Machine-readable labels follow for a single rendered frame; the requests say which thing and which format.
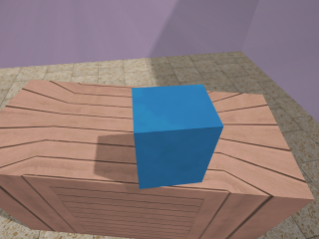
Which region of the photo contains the carton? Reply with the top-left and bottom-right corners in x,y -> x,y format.
132,84 -> 223,189

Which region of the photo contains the pedestal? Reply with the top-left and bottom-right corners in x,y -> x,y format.
0,80 -> 315,239

